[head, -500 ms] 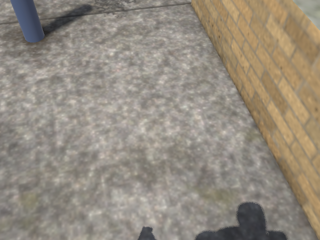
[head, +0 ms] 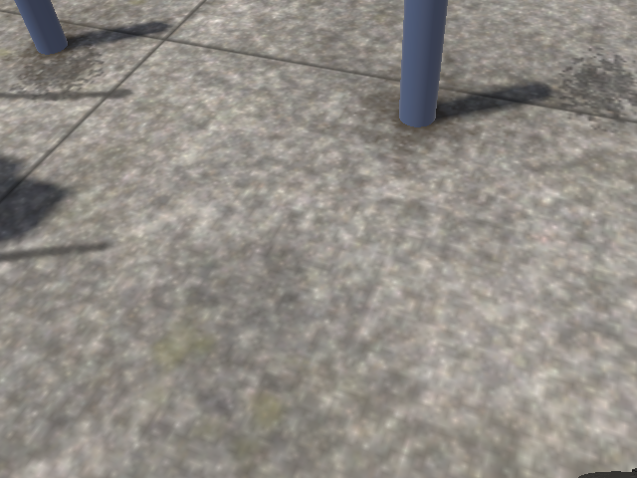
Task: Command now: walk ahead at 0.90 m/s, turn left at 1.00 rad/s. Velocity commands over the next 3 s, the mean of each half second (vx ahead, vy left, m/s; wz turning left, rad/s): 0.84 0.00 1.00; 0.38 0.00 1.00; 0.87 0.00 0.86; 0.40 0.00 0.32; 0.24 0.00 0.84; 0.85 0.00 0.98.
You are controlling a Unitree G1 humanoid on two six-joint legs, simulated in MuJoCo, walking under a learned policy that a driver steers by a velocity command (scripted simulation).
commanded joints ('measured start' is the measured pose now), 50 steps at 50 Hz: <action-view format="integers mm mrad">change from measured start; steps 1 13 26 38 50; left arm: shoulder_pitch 95 -229 -26 -288 -260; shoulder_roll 96 143 203 130 129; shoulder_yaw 15 -6 15 11 27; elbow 15 -179 -174 -171 -239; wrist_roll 7 10 5 -10 -12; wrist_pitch -13 -31 6 16 83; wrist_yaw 10 0 24 12 -21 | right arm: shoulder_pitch -284 276 178 126 363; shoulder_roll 1 -178 -170 4 -224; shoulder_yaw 25 -58 -55 -12 -86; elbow -138 86 95 -68 8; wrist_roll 0 12 54 12 21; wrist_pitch -25 -48 -100 36 -2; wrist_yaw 14 -120 -113 -63 -75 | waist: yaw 44 -115 104 -129 -256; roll -150 -179 -15 -213 313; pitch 218 46 -125 -42 -34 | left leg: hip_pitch -167 913 480 320 987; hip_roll -7 121 -169 16 120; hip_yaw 140 -517 -288 5 -387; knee -127 -863 -160 -104 -757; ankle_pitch -69 -126 535 -155 -714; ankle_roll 44 328 8 -31 259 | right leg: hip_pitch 31 -958 23 -378 -819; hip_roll -229 -133 -23 -370 -172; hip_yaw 54 288 253 138 -128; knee -96 1157 243 109 967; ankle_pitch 548 15 646 729 -1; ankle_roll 5 23 -4 -129 54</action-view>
